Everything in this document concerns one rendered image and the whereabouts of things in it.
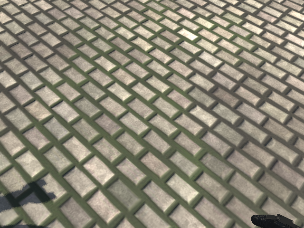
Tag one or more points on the right robot hand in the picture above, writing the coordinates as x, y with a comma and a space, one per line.
272, 221

